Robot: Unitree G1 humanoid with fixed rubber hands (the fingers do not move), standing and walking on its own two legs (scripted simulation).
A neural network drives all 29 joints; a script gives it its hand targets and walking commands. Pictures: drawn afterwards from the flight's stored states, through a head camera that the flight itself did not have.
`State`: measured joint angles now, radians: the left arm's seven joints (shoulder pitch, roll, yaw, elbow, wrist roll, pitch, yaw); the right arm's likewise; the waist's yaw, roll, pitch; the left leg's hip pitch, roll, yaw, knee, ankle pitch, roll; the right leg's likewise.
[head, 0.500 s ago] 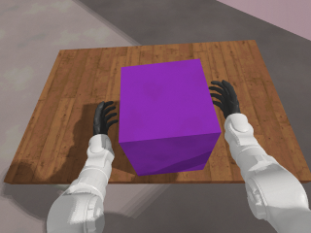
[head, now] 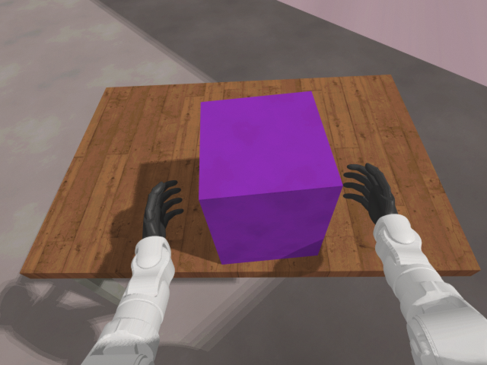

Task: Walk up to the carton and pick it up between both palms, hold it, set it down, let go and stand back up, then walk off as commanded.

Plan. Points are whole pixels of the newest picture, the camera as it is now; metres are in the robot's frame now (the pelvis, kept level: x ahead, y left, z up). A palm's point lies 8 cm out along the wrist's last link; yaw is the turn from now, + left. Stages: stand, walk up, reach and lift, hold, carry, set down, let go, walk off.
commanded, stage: set down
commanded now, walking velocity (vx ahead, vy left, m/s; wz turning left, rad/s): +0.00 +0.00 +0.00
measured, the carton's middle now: (263, 184) +0.44 +0.01 +0.00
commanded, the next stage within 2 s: none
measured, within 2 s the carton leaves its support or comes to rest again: neither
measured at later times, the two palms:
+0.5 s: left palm (146, 268) +0.27 +0.19 +0.02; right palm (407, 255) +0.30 -0.22 +0.00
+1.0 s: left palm (138, 310) +0.21 +0.19 +0.01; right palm (430, 305) +0.23 -0.24 -0.01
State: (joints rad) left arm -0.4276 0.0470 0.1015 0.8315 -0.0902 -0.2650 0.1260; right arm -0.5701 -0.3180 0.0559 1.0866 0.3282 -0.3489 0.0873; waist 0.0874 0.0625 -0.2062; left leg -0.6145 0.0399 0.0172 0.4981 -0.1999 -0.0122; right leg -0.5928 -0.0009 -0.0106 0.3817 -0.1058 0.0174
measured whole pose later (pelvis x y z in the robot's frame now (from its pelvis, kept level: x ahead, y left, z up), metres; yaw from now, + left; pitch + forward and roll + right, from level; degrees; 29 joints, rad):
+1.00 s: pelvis +0.00 -0.02 +0.01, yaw +1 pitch +3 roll +0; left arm 0.17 0.05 0.03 0.33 -0.09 -0.14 0.16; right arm 0.15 -0.32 0.06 0.56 0.29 -0.31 0.11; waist 0.07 0.01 -0.10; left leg -0.25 0.04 0.02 0.40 -0.20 -0.02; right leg -0.27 0.00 -0.01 0.38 -0.16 0.00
